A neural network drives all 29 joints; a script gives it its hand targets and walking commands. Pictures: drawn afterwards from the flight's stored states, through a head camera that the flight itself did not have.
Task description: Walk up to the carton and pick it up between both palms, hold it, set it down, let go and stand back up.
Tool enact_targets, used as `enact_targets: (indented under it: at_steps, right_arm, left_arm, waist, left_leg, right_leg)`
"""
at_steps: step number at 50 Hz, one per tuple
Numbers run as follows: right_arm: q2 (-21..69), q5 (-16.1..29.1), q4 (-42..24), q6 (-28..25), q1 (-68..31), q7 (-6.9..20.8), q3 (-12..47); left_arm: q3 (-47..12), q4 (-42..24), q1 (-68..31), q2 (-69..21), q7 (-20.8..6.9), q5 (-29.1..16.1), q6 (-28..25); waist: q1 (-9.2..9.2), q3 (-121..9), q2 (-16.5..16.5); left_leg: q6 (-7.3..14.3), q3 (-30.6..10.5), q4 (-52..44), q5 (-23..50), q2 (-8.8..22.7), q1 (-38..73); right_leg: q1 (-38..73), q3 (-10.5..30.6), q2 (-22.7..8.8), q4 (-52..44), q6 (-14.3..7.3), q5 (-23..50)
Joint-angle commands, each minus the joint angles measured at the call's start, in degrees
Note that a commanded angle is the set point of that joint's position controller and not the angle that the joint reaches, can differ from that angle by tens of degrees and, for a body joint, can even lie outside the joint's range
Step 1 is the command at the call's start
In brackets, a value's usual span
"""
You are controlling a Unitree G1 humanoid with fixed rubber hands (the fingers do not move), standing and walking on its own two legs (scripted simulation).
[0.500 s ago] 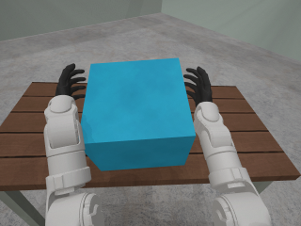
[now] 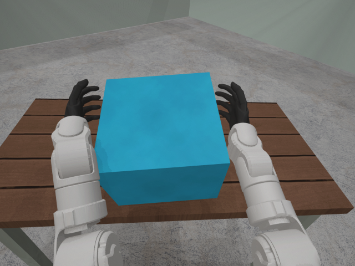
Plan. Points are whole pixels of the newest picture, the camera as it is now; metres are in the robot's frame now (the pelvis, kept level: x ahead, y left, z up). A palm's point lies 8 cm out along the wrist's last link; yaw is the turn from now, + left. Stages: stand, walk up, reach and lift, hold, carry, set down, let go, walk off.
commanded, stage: hold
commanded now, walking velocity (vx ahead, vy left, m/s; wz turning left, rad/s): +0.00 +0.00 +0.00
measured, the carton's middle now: (163, 140) +0.38 +0.00 +0.11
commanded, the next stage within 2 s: none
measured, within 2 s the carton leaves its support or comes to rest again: neither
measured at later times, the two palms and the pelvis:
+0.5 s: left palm (75, 117) +0.36 +0.17 +0.20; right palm (237, 119) +0.35 -0.16 +0.20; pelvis +0.00 +0.00 +0.00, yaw +0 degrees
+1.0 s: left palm (75, 117) +0.36 +0.17 +0.20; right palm (236, 119) +0.35 -0.16 +0.20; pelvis +0.00 +0.00 +0.00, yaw +0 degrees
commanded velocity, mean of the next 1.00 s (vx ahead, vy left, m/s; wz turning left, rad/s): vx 0.00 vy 0.00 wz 0.00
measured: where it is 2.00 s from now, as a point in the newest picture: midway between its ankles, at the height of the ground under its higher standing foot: outside the picture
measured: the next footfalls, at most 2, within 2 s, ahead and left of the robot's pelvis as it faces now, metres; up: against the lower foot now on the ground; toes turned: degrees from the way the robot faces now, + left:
none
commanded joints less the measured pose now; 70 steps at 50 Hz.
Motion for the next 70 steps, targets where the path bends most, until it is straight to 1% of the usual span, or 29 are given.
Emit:
enact_targets:
  at_steps: [1, 3, 4, 9, 10, 12, 13, 14, 15, 18, 21, 23, 24, 25, 30, 33, 35, 36, 37, 38, 43, 46, 53, 56, 57, 59, 64, 67, 70]
  right_arm:
    - [20.9, 3.3, -14.5, -3.2, -37.9, 8.3, 20.3]
    - [21.3, 4.5, -15.9, -3.4, -37.6, 8.3, 22.0]
    - [21.0, 4.1, -16.0, -2.9, -36.8, 7.7, 21.7]
    - [20.7, 2.3, -10.1, -2.4, -35.6, 8.6, 19.2]
    - [19.6, 2.0, -10.8, -2.9, -36.1, 8.6, 18.2]
    - [21.9, 2.1, -14.7, -4.1, -39.4, 8.6, 19.0]
    - [21.2, 2.7, -14.3, -4.1, -40.6, 8.7, 20.0]
    - [21.7, 2.7, -13.7, -4.2, -39.2, 8.8, 19.1]
    - [21.7, 3.2, -14.9, -4.4, -40.9, 8.7, 19.6]
    - [20.1, 1.1, -8.3, -2.5, -36.4, 8.6, 17.1]
    - [21.3, 1.5, -9.6, -2.7, -37.6, 8.7, 17.8]
    - [21.2, 2.4, -12.2, -3.6, -37.9, 8.6, 18.6]
    - [20.7, 2.5, -11.3, -3.6, -39.8, 8.8, 19.3]
    - [21.7, 2.2, -12.9, -3.7, -40.1, 8.5, 18.9]
    - [20.9, 4.4, -12.3, -3.1, -37.6, 8.6, 20.8]
    - [19.9, 1.6, -7.0, -1.6, -35.8, 8.8, 17.0]
    - [21.6, 2.0, -12.9, -2.9, -36.5, 8.6, 18.2]
    - [20.9, 2.4, -10.1, -2.7, -37.7, 9.0, 18.3]
    - [21.3, 2.2, -12.7, -3.6, -38.7, 8.8, 18.1]
    - [21.5, 2.8, -12.4, -3.3, -40.1, 8.8, 19.1]
    - [20.9, 4.1, -14.6, -3.7, -38.4, 8.9, 20.7]
    - [20.0, 2.6, -10.2, -2.1, -35.4, 8.7, 19.5]
    - [20.4, 4.2, -15.2, -2.9, -37.3, 8.7, 20.5]
    - [19.6, 3.0, -10.8, -2.0, -37.7, 8.9, 19.0]
    - [20.2, 2.1, -10.5, -1.7, -34.3, 8.6, 18.3]
    - [20.5, 2.6, -11.5, -2.1, -36.9, 8.6, 18.6]
    - [20.9, 4.3, -15.1, -3.6, -39.4, 8.6, 20.9]
    - [20.7, 2.6, -11.4, -2.5, -35.2, 8.2, 19.7]
    - [21.4, 3.4, -12.7, -2.3, -36.8, 8.4, 20.5]
  left_arm:
    - [-24.5, -2.6, -29.5, -21.7, -7.6, -10.3, -3.2]
    - [-25.1, -4.7, -27.5, -21.6, -6.7, -10.2, -3.2]
    - [-24.5, -3.7, -25.7, -21.1, -7.3, -10.1, -2.9]
    - [-21.8, -2.1, -28.2, -21.0, -7.8, -8.2, -2.6]
    - [-22.5, -1.0, -28.4, -21.6, -7.7, -8.8, -2.6]
    - [-23.6, -2.5, -30.1, -21.9, -7.7, -9.7, -3.6]
    - [-22.4, -2.6, -30.5, -21.3, -7.2, -9.1, -3.8]
    - [-24.6, -3.9, -30.6, -22.5, -7.0, -9.6, -3.9]
    - [-25.4, -4.6, -32.0, -22.3, -6.9, -10.5, -4.0]
    - [-21.8, -0.2, -28.5, -20.3, -7.6, -8.2, -2.9]
    - [-21.5, 2.0, -28.3, -21.7, -8.2, -8.3, -2.9]
    - [-22.8, -1.5, -29.1, -22.1, -7.7, -9.5, -3.5]
    - [-21.6, -0.6, -30.1, -21.2, -7.4, -8.6, -3.4]
    - [-23.0, 0.5, -30.6, -21.2, -7.5, -9.7, -3.8]
    - [-23.6, -3.4, -27.9, -20.7, -6.6, -9.4, -3.4]
    - [-21.5, 2.2, -29.1, -20.9, -7.9, -7.8, -2.4]
    - [-24.9, -2.3, -29.3, -22.0, -7.9, -10.5, -3.3]
    - [-23.0, -1.1, -30.7, -21.4, -7.6, -9.4, -3.6]
    - [-25.8, -2.4, -32.5, -23.1, -7.4, -11.3, -4.2]
    - [-24.5, -1.7, -31.6, -21.9, -7.1, -10.3, -4.2]
    - [-26.6, -3.0, -27.1, -22.9, -6.4, -11.0, -3.5]
    - [-22.1, 0.8, -25.5, -20.6, -7.4, -9.0, -2.5]
    - [-25.4, -6.0, -28.8, -21.6, -6.8, -10.7, -3.1]
    - [-23.4, -0.8, -29.2, -21.3, -7.3, -8.8, -2.0]
    - [-23.6, -0.6, -26.6, -20.9, -7.7, -9.2, -1.9]
    - [-23.0, -1.8, -29.1, -21.6, -7.7, -9.0, -2.6]
    - [-24.0, -4.3, -29.6, -21.6, -6.8, -10.2, -3.8]
    - [-23.3, -3.1, -28.8, -20.6, -7.6, -9.2, -3.2]
    - [-24.0, -2.7, -28.8, -21.1, -7.3, -10.0, -3.1]
  waist:
    - [-0.99, -21.7, 5.6]
    - [0.26, -23.5, 6.5]
    - [-1.39, -23.1, 5.3]
    - [1.02, -18.1, 5.3]
    - [-0.87, -18.8, 5.7]
    - [-0.77, -22.8, 5.3]
    - [0.94, -22.8, 5.1]
    - [-0.86, -24.9, 6.8]
    - [-0.41, -26.4, 7.9]
    - [-1.11, -18.0, 4.6]
    - [-0.44, -17.7, 4.3]
    - [-1.11, -21.7, 5.8]
    - [0.59, -20.7, 5.6]
    - [-1.18, -20.6, 4.0]
    - [0.34, -22.5, 5.8]
    - [-1.25, -13.9, 5.4]
    - [-2.01, -20.9, 5.7]
    - [-0.31, -18.6, 6.9]
    - [-2.42, -22.3, 6.6]
    - [-0.36, -22.8, 7.8]
    - [-1.30, -25.0, 6.9]
    - [-0.21, -17.3, 3.9]
    - [-0.42, -24.5, 7.5]
    - [-0.44, -16.7, 6.4]
    - [-1.96, -16.1, 3.9]
    - [-1.00, -18.6, 6.7]
    - [0.19, -25.6, 6.7]
    - [-1.28, -21.1, 6.6]
    - [-0.30, -20.8, 4.5]
  left_leg:
    - [0.9, 3.1, -2.6, 10.4, -3.3, -1.7]
    - [0.7, 3.0, -1.1, 15.5, -3.2, 0.5]
    - [1.0, 2.8, -0.8, 14.6, -3.5, 0.7]
    - [1.6, 3.6, -4.4, 4.9, -2.8, -4.0]
    - [1.1, 3.5, -4.4, 4.5, -2.9, -3.2]
    - [1.6, 3.4, -3.1, 6.4, -3.0, -2.6]
    - [1.4, 3.6, -3.1, 7.4, -3.1, -2.4]
    - [0.9, 3.4, -2.3, 9.0, -3.3, -0.7]
    - [0.7, 3.5, -1.9, 10.2, -3.2, -0.5]
    - [1.5, 3.4, -3.5, 4.9, -2.7, -2.9]
    - [1.8, 3.6, -4.2, 3.0, -3.0, -4.9]
    - [1.2, 3.7, -3.2, 7.2, -3.4, -2.1]
    - [1.3, 3.7, -3.3, 7.3, -3.4, -2.3]
    - [1.5, 3.5, -2.9, 7.2, -3.5, -2.1]
    - [0.7, 3.0, -1.7, 13.4, -2.9, 0.1]
    - [1.7, 3.7, -4.8, 0.5, -3.0, -5.4]
    - [1.4, 3.1, -3.9, 4.6, -3.3, -4.0]
    - [0.9, 3.0, -4.0, 5.3, -2.7, -4.0]
    - [0.5, 3.1, -3.0, 7.0, -2.9, -2.2]
    - [0.7, 3.2, -2.4, 9.3, -3.1, -2.0]
    - [0.0, 2.2, -0.6, 16.1, -2.6, 1.5]
    - [1.4, 2.6, -3.2, 10.5, -2.3, -2.4]
    - [-0.1, 2.9, -0.8, 16.5, -2.6, 1.0]
    - [1.0, 3.4, -3.2, 6.7, -2.7, -3.1]
    - [1.3, 3.4, -3.8, 5.5, -3.1, -4.3]
    - [1.2, 3.5, -4.1, 4.6, -3.2, -4.2]
    - [0.4, 3.0, -1.3, 14.5, -3.1, 0.4]
    - [0.6, 3.3, -1.9, 12.1, -3.1, -0.6]
    - [1.6, 3.6, -3.1, 8.9, -3.3, -2.7]
  right_leg:
    - [6.7, -0.1, 1.6, -0.8, 2.1, 6.2]
    - [6.7, -0.1, 1.8, -0.1, 2.4, 9.8]
    - [7.5, -0.1, 1.9, -0.5, 2.6, 10.7]
    - [5.9, 0.2, 1.3, -1.3, 2.1, 1.9]
    - [5.5, -0.4, 1.3, -1.5, 1.4, 0.5]
    - [6.1, -0.4, 1.7, -0.7, 1.7, 3.5]
    - [5.8, -0.4, 1.4, -0.4, 2.1, 4.3]
    - [5.6, -0.2, 1.3, -0.3, 1.9, 5.4]
    - [6.1, -0.4, 1.8, 0.0, 1.8, 5.7]
    - [4.4, -0.2, 1.3, -1.4, 2.2, 1.9]
    - [5.7, -0.3, 1.7, -1.1, 1.8, 0.5]
    - [5.9, -0.2, 1.4, -0.8, 2.0, 4.4]
    - [5.8, -0.7, 1.6, -1.0, 2.2, 3.2]
    - [5.9, 0.0, 1.4, -0.8, 2.3, 4.4]
    - [5.9, -0.6, 2.1, -0.5, 2.4, 7.8]
    - [4.5, -0.4, 1.3, -1.7, 1.7, -1.7]
    - [7.1, 0.1, 1.5, -0.8, 2.1, 2.6]
    - [4.8, -0.4, 1.6, -0.7, 1.8, 1.4]
    - [5.2, -0.5, 1.8, -0.5, 1.9, 2.9]
    - [5.7, -0.2, 1.9, -0.6, 2.0, 4.3]
    - [5.8, -0.8, 2.7, -0.5, 1.9, 6.7]
    - [5.4, -0.5, 2.5, -1.5, 2.0, 3.9]
    - [5.9, -0.5, 2.7, -0.2, 1.8, 7.9]
    - [4.8, -0.4, 1.7, -1.3, 1.1, 1.5]
    - [6.5, -0.1, 1.7, -1.4, 1.8, 2.4]
    - [5.8, -0.3, 1.5, -0.7, 1.7, 2.3]
    - [6.6, -0.2, 1.7, 0.1, 2.0, 10.1]
    - [6.1, -0.3, 1.6, -0.2, 2.5, 9.1]
    - [6.6, 0.0, 1.6, -0.7, 2.2, 5.7]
